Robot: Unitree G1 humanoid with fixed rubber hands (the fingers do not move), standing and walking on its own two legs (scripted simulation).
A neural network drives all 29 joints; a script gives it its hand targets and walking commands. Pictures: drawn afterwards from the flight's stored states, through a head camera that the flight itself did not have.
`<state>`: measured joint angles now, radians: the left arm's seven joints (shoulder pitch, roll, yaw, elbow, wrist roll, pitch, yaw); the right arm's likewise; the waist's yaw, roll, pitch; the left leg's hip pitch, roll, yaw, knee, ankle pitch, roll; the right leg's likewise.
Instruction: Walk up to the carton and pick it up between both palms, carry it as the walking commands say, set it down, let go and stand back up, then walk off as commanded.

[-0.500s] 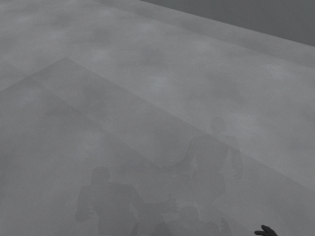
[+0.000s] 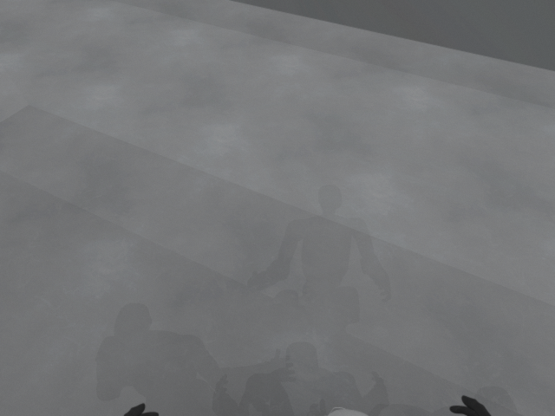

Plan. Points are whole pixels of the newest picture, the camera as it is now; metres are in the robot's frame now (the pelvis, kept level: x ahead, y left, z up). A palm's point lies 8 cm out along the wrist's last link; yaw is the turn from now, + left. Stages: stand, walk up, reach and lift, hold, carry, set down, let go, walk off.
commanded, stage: walk off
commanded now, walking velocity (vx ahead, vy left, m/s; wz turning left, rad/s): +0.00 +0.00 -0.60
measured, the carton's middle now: out of the picture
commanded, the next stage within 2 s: none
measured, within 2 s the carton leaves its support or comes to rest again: neither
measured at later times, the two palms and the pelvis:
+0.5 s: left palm out of the picture +0.11 +0.17 -0.08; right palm out of the picture +0.05 -0.36 -0.12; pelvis -0.02 -0.07 +0.01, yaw -14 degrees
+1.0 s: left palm (175, 390) +0.19 +0.18 -0.11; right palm out of the picture -0.03 -0.31 -0.09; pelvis +0.01 -0.01 +0.01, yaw -29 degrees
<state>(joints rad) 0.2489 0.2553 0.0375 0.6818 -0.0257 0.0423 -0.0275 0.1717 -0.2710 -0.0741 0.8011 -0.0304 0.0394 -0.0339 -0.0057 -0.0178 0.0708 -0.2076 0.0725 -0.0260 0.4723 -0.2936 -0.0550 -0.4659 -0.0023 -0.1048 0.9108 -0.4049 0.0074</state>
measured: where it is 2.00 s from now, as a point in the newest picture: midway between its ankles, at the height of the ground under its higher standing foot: outside the picture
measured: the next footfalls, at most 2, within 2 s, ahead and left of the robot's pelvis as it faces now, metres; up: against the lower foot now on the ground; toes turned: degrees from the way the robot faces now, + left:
right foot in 0.14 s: +0.07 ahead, -0.11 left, +0.00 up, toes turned -10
left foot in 0.88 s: +0.09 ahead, +0.03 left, +0.00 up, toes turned -24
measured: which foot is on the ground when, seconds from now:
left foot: down 0.00-0.12, up 0.14-0.86, down 0.88-1.00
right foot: up 0.00-0.12, down 0.14-0.88, up 0.90-1.00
